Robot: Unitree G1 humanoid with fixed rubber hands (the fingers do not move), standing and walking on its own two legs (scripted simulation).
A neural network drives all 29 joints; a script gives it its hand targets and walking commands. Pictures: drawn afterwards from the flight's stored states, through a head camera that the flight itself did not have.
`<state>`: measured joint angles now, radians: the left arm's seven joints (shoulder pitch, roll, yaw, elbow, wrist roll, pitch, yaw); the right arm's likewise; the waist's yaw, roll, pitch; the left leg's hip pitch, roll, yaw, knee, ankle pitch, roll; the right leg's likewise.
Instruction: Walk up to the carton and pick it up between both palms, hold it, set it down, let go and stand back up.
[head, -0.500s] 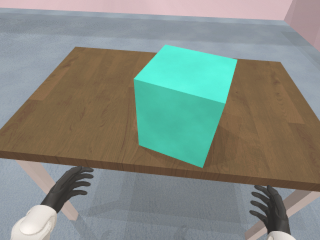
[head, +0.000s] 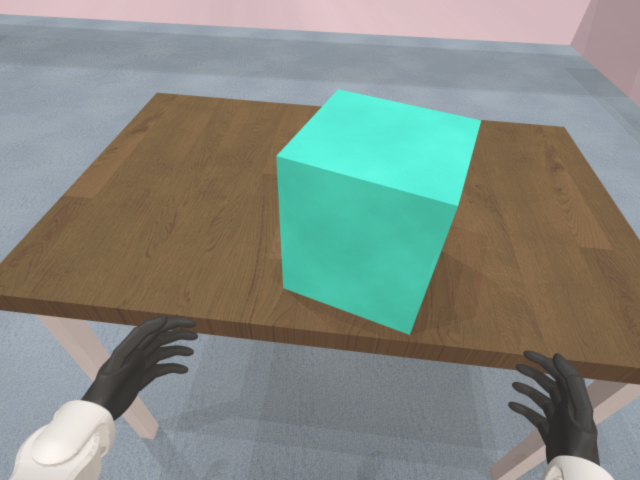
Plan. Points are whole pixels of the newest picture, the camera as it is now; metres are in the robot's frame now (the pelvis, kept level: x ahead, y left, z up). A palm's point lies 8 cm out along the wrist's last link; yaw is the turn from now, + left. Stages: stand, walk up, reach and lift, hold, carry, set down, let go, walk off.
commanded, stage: reach and lift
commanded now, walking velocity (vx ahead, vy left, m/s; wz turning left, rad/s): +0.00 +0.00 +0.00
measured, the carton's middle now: (373, 211) +0.46 -0.03 +0.09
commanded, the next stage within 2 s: none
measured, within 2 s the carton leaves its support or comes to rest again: neither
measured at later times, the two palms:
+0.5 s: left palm (164, 297) +0.27 +0.22 +0.12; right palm (558, 364) +0.22 -0.20 +0.12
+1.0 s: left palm (184, 212) +0.34 +0.20 +0.18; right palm (570, 288) +0.27 -0.20 +0.17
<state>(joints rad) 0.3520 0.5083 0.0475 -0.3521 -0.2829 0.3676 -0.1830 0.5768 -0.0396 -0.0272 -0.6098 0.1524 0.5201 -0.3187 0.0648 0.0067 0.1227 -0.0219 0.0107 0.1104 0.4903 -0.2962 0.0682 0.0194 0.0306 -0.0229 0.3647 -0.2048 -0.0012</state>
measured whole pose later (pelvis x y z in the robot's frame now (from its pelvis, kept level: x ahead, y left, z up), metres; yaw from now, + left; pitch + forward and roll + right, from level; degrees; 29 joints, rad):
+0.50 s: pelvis +0.03 +0.00 +0.00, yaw +0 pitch -8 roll -3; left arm 0.13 0.52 0.05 -0.42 -0.33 0.55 -0.18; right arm 0.35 -0.14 -0.03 -0.62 0.22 0.59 -0.33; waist 0.01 0.01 0.12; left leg -0.02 0.01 0.11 0.48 -0.32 0.06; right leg 0.02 0.03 -0.02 0.35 -0.23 0.00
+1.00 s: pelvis +0.01 +0.00 +0.00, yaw +0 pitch -9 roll -3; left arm -0.34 0.53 0.07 -0.10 -0.33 0.70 -0.20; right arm -0.15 -0.20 -0.03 -0.36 0.28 0.68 -0.36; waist -0.07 0.01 0.11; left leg -0.02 0.01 0.11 0.47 -0.30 0.07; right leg 0.02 0.03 -0.02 0.35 -0.20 0.01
